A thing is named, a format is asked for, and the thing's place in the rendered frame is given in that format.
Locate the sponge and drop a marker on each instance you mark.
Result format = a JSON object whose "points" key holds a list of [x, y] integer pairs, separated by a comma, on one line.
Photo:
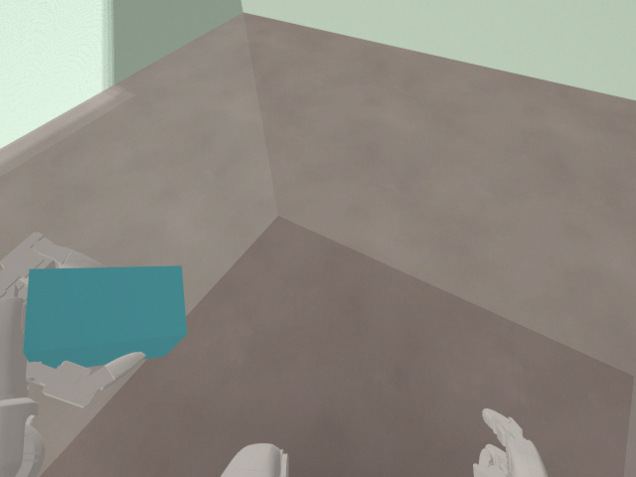
{"points": [[92, 316]]}

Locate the left robot hand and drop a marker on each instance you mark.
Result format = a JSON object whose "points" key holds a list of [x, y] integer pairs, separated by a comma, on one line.
{"points": [[69, 382]]}

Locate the left robot thigh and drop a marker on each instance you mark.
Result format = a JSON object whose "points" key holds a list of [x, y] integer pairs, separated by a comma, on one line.
{"points": [[259, 460]]}

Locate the left robot forearm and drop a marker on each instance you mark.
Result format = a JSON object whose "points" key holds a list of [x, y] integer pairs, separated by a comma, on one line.
{"points": [[22, 448]]}

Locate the right robot hand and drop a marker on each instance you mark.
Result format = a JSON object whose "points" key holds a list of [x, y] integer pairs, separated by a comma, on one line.
{"points": [[521, 458]]}

